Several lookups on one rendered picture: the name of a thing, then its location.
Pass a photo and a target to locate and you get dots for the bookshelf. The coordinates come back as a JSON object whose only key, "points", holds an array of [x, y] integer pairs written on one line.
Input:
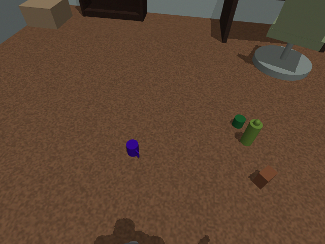
{"points": [[135, 10]]}

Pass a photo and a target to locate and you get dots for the office chair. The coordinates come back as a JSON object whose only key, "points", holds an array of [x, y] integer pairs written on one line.
{"points": [[302, 23]]}

